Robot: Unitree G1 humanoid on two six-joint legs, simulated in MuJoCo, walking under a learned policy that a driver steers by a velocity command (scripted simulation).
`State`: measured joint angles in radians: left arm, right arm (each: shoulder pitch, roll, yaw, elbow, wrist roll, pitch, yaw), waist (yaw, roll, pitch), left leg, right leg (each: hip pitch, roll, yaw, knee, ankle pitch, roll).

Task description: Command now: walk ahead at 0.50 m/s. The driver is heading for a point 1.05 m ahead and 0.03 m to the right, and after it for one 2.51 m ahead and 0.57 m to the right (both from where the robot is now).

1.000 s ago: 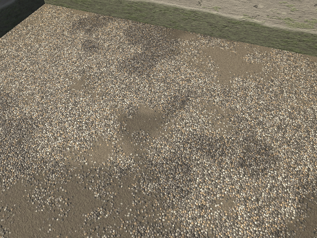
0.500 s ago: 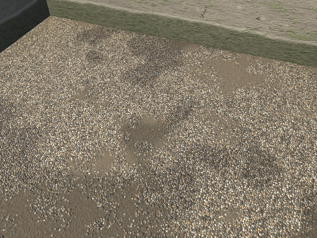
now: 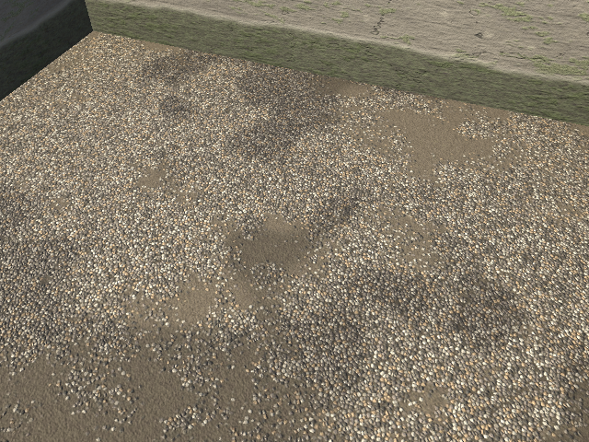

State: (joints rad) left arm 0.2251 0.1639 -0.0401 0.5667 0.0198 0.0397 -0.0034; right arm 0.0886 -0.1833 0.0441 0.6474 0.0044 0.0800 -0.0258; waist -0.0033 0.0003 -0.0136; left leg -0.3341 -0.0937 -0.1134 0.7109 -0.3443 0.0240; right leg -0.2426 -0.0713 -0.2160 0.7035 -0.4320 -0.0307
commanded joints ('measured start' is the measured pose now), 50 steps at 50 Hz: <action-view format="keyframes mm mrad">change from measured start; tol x32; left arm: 1 -44 64 18 -86 0 -18 1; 50 -32 76 23 -79 2 -18 5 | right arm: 1 -94 -80 -22 -91 3 -16 -6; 50 -61 -69 -17 -93 -4 -21 -1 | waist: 1 4 4 -50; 50 -1 -12 -101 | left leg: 1 -70 45 -28 -113 243 34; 50 -30 52 -9 -109 258 31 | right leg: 1 82 -44 89 -131 102 -17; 50 90 -47 96 -120 131 -14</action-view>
